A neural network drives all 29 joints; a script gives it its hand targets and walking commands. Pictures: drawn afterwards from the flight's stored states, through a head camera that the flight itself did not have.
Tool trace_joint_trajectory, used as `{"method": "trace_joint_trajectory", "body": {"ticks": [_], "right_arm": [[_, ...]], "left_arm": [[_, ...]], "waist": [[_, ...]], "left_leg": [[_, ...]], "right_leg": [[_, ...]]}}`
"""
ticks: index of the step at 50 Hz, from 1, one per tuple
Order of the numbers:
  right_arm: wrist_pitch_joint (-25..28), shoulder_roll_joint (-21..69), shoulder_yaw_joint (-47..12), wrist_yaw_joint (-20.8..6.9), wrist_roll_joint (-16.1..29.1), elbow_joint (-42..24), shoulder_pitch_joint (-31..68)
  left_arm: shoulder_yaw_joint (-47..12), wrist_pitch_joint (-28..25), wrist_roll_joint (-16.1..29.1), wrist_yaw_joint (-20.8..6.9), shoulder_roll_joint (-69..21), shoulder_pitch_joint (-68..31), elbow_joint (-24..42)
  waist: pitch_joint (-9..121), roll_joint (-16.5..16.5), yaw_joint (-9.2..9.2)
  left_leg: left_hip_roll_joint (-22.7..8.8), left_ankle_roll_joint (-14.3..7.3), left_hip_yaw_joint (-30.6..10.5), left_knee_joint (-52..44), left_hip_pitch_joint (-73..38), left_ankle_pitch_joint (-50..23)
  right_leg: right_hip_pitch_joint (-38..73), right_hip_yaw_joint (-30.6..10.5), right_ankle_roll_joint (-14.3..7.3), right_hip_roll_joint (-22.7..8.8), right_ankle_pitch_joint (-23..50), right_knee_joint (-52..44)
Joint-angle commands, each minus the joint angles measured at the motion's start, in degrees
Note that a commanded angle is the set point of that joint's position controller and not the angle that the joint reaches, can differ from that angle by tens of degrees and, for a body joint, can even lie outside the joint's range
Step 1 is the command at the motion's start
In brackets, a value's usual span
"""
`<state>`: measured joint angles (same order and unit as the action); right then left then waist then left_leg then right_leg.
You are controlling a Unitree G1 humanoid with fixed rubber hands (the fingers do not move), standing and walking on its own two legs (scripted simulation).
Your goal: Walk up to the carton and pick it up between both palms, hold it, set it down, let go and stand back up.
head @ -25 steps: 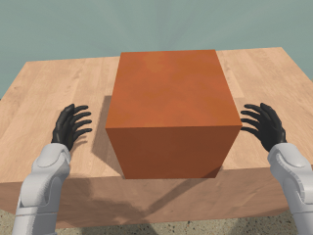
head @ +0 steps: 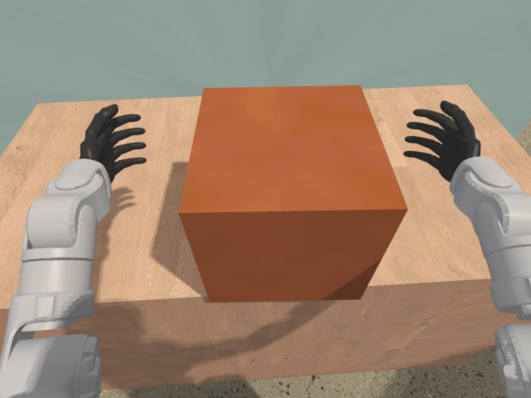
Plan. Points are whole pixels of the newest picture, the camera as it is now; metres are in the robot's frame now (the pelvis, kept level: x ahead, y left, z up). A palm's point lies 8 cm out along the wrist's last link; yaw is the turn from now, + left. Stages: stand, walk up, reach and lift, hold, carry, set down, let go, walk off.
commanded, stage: reach and lift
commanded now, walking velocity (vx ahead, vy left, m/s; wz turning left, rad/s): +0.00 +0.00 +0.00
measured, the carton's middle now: (283, 195) +0.41 -0.03 +0.05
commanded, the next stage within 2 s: none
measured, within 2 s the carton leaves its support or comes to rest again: neither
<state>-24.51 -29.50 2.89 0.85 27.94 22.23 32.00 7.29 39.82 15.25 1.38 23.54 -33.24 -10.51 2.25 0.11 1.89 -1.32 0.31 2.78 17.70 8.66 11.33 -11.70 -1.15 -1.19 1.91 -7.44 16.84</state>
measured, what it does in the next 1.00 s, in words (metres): stands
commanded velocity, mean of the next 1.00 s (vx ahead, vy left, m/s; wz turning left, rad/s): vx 0.00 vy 0.00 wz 0.00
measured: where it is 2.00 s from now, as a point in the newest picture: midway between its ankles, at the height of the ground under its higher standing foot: outside the picture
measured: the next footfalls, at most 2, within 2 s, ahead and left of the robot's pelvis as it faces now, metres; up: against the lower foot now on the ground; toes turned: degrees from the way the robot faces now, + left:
none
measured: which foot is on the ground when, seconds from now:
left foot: down 0.00-1.00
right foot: down 0.00-1.00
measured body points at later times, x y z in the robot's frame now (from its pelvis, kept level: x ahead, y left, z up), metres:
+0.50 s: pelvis -0.01 +0.00 +0.00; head +0.00 +0.00 +0.45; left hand +0.44 +0.22 +0.22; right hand +0.42 -0.27 +0.21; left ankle -0.03 +0.12 -0.75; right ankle +0.01 -0.11 -0.75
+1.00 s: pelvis -0.01 +0.00 -0.01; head +0.02 +0.00 +0.44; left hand +0.43 +0.20 +0.12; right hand +0.42 -0.23 +0.11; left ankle -0.03 +0.12 -0.75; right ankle +0.01 -0.11 -0.75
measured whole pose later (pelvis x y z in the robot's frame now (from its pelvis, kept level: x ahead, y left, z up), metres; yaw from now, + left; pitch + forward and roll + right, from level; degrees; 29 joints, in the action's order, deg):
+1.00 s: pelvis -0.01 +0.00 -0.01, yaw +2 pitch +9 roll -1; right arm -9.6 -21.6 3.2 -0.1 18.3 50.9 44.7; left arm -2.3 15.8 16.3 2.7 18.4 -47.3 -47.3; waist 7.2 -1.2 1.6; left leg -0.6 0.0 0.2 23.1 20.6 11.8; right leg -21.9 0.7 -0.8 1.3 -7.5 20.0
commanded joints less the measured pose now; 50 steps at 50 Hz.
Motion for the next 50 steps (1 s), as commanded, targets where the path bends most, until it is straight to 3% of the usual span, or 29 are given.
{"method": "trace_joint_trajectory", "body": {"ticks": [1, 10, 12, 15, 18, 28, 35, 41, 44, 46, 49, 50], "right_arm": [[2.7, -13.2, 3.8, -0.3, 0.8, -7.1, 24.2], [2.4, -13.7, 3.4, -1.2, 0.8, 0.7, 35.0], [2.3, -13.4, 2.7, -1.2, 0.2, 2.1, 37.5], [2.3, -13.3, 2.7, -1.6, -0.2, 6.2, 41.8], [2.7, -13.6, 1.9, -1.9, -0.3, 8.7, 44.0], [5.8, -10.3, -1.8, -1.8, -1.1, 19.4, 43.0], [11.7, -6.3, -1.1, -1.2, -3.5, 19.0, 38.6], [16.7, -6.7, 3.6, -1.5, -7.1, 12.5, 39.7], [17.9, -7.7, 5.7, -1.4, -8.9, 11.6, 40.9], [18.1, -7.1, 5.3, -1.0, -9.9, 13.5, 40.2], [18.1, -5.2, 2.7, -0.5, -10.4, 19.9, 38.8], [18.3, -4.6, 1.0, -0.4, -9.7, 22.2, 37.7]], "left_arm": [[2.9, -2.4, -0.3, -0.3, 10.3, -24.0, 7.3], [1.7, -3.6, 0.0, 0.3, 12.4, -35.3, -1.3], [0.8, -4.5, 0.6, 0.4, 13.1, -38.3, -5.1], [-0.4, -5.7, 1.3, 0.7, 13.7, -42.8, -9.9], [-1.3, -6.9, 2.1, 0.7, 14.3, -45.3, -13.3], [-3.2, -12.5, 0.0, -1.5, 11.4, -42.5, -26.8], [-3.8, -20.3, -1.9, -1.9, 8.9, -39.9, -25.3], [-6.3, -25.9, 0.9, 0.5, 7.2, -44.2, -17.6], [-7.3, -26.4, 2.0, 1.7, 5.4, -44.8, -17.8], [-6.9, -26.6, 1.9, 2.0, 4.8, -43.2, -21.0], [-5.8, -27.6, 0.3, 1.5, 4.2, -40.6, -30.2], [-5.2, -28.0, -0.8, 1.2, 4.0, -38.4, -33.3]], "waist": [[25.2, 0.5, 1.25], [28.2, -0.4, 0.96], [28.7, 1.3, 0.94], [29.3, 1.0, 0.80], [31.2, 1.0, 0.87], [28.4, 2.8, 0.66], [27.9, -0.2, 0.84], [36.9, -4.7, 2.07], [40.1, -3.8, 2.18], [39.7, -1.2, 1.81], [34.0, 2.5, 1.18], [32.4, 2.9, 0.08]], "left_leg": [[1.1, 0.4, -1.9, 1.1, -5.5, -18.9], [1.2, -0.1, -2.2, 0.7, -2.0, -14.6], [1.2, -0.5, -2.1, 0.3, 0.4, -12.0], [1.1, -0.9, -2.4, 0.0, 2.4, -9.7], [1.2, -0.6, -2.6, 1.0, 2.1, -11.5], [1.3, -0.1, -2.4, 1.1, 2.6, -14.1], [2.1, 0.1, -2.4, 1.8, 0.8, -14.7], [1.5, 2.1, -2.5, 4.3, -4.7, -14.7], [0.8, 2.5, -2.9, 5.9, -6.2, -15.1], [0.6, 2.5, -2.6, 6.3, -4.4, -14.3], [0.4, 1.6, -2.7, 6.1, 0.1, -13.6], [0.7, 1.5, -2.5, 5.8, 0.9, -14.5]], "right_leg": [[12.8, -1.2, 1.2, 0.4, 25.8, 2.5], [13.6, -1.1, 1.4, 0.1, 23.6, 2.8], [13.7, -1.2, 1.9, -0.4, 22.2, 2.9], [12.7, -1.2, 1.8, -0.5, 20.1, 3.0], [12.2, -1.0, 1.8, -0.7, 21.6, 3.6], [13.4, 0.5, 2.6, -0.4, 24.7, 3.3], [12.2, 0.6, 2.9, -0.7, 23.3, 2.9], [3.1, 2.6, 1.6, 0.2, 14.0, 2.7], [-0.9, 3.8, 1.4, 1.1, 12.3, 3.2], [-0.8, 3.9, 1.7, 1.1, 12.4, 3.6], [1.3, 3.5, 2.3, 0.7, 14.9, 4.5], [2.9, 3.0, 2.7, 0.2, 16.9, 4.9]]}}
